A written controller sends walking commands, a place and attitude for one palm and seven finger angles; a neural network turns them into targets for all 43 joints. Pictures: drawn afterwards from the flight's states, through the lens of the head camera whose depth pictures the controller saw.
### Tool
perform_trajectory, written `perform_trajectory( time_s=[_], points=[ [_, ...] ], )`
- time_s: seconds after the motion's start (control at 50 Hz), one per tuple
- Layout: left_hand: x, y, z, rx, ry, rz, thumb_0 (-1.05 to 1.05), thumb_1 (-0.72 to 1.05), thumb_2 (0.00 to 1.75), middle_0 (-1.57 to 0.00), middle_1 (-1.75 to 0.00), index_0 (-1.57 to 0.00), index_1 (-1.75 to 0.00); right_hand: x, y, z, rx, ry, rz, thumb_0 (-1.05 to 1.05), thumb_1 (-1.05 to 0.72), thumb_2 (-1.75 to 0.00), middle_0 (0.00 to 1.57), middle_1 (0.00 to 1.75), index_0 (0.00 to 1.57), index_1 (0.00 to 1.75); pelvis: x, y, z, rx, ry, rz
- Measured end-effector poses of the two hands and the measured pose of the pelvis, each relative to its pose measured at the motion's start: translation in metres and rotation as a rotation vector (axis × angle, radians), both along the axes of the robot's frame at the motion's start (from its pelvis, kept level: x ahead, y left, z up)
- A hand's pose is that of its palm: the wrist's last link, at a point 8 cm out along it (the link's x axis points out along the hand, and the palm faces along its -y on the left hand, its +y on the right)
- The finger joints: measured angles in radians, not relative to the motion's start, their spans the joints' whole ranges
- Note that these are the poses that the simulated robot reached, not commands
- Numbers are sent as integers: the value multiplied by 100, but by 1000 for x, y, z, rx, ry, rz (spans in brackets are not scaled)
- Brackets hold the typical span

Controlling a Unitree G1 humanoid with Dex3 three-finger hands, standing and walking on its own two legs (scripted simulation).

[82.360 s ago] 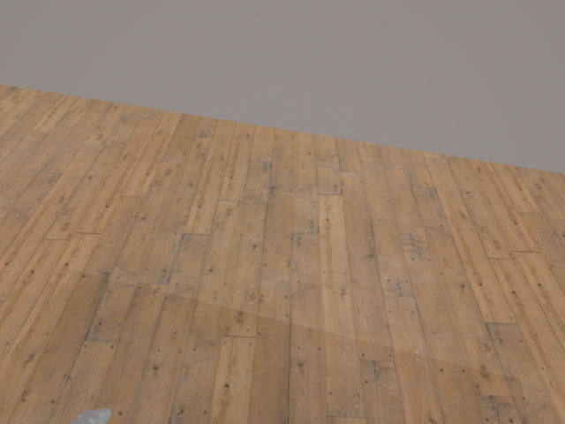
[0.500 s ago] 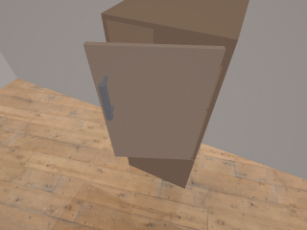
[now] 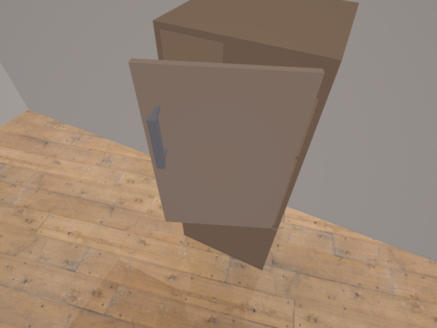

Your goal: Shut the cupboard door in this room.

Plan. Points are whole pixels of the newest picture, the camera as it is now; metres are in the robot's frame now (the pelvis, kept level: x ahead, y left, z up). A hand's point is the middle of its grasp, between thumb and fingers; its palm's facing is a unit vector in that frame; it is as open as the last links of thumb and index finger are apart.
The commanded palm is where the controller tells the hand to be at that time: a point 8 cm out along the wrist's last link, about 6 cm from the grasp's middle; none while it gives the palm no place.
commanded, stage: look again from close up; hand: left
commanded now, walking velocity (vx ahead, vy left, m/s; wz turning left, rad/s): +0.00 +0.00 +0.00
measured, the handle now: (159, 138) +0.50 +0.18 +0.06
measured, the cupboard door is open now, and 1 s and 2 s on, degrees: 21 21 21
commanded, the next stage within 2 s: shuffle to correct the standing spot in 0.38 s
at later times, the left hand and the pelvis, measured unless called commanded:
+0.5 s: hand out of the picture -0.02 +0.15 -0.18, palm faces +0.04 -0.99 -0.15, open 7.4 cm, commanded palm none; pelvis -0.01 +0.00 +0.00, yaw +0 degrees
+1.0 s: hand out of the picture +0.01 +0.14 -0.18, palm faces +0.07 -0.99 -0.13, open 7.4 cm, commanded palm none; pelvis +0.05 -0.01 -0.01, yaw +0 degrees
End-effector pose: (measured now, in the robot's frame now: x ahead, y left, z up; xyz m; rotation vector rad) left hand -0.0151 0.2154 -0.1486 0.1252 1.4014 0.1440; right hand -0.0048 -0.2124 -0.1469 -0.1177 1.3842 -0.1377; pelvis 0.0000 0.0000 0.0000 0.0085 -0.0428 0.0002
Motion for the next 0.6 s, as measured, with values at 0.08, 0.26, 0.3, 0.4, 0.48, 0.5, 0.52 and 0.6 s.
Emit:
perform_trajectory(
  time_s=[0.08,0.26,0.3,0.4,0.48,0.5,0.52,0.6],
  points=[
    [-8,-3,0,-6,15,6,1,90,90,-20,-30,-20,-30,-10,5,-1,11,17,-11,1,-91,-90,20,30,20,30,-2,0,0,0,1,-2],
    [-16,-10,-2,-19,23,15,1,90,90,-20,-30,-20,-30,-27,12,-2,27,48,-28,0,-91,-90,20,30,19,30,-7,-1,-1,1,4,-2],
    [-17,-11,-2,-21,22,17,1,90,90,-20,-30,-20,-30,-29,13,-3,29,53,-30,0,-91,-90,20,30,19,30,-8,0,-1,1,6,-2],
    [-16,-12,-3,-25,18,19,1,90,90,-20,-30,-20,-30,-33,15,-3,31,58,-35,0,-91,-90,20,30,19,30,-9,0,-2,1,9,-2],
    [-14,-13,-3,-26,11,19,1,90,90,-20,-30,-20,-30,-33,15,-3,30,56,-37,0,-91,-90,20,30,19,30,-9,0,-2,1,10,-3],
    [-13,-13,-3,-26,10,19,1,90,90,-20,-30,-20,-30,-33,15,-3,30,55,-37,0,-91,-90,20,30,19,30,-9,-1,-2,1,10,-3],
    [-13,-13,-3,-26,9,18,1,91,90,-20,-30,-20,-30,-33,15,-3,30,54,-36,0,-91,-90,20,30,19,30,-9,-1,-2,1,11,-3],
    [-12,-13,-5,-28,10,21,1,91,90,-20,-30,-20,-30,-31,14,-3,29,55,-35,0,-91,-90,20,30,19,30,-6,-1,-3,0,12,-4]
  ],
)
